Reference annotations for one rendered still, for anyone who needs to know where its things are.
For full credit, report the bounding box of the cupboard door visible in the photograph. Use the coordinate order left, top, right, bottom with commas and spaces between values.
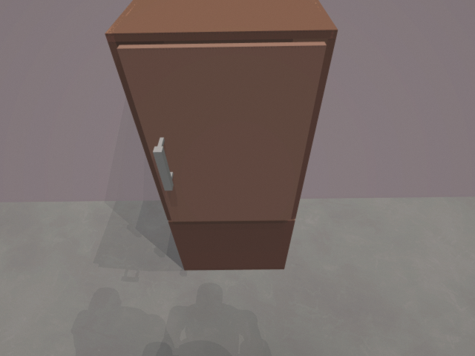
117, 42, 327, 221

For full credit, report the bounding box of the handle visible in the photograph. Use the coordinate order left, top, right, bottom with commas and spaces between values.
153, 137, 174, 191

